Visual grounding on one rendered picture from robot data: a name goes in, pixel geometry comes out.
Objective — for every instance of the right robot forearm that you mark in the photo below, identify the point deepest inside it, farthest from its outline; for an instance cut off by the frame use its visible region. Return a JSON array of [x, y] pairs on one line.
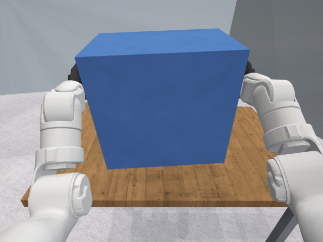
[[284, 126]]

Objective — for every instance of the left robot forearm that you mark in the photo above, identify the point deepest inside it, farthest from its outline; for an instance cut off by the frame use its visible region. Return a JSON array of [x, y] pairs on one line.
[[60, 126]]

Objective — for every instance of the robot right upper arm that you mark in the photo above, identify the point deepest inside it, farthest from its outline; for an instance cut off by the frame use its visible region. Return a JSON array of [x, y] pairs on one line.
[[297, 180]]

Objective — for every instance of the robot left upper arm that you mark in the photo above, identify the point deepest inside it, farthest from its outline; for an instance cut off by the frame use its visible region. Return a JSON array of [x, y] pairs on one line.
[[56, 203]]

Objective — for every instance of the left robot hand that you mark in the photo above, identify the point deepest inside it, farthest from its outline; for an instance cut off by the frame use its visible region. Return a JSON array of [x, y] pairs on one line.
[[74, 76]]

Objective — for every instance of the carton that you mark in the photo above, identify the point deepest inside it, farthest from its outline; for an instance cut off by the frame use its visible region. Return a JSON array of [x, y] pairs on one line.
[[163, 98]]

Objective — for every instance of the right robot hand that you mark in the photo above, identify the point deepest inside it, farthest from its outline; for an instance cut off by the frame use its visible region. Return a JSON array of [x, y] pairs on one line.
[[249, 69]]

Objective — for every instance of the table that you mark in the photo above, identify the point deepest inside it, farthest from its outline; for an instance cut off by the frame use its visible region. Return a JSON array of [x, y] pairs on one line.
[[241, 181]]

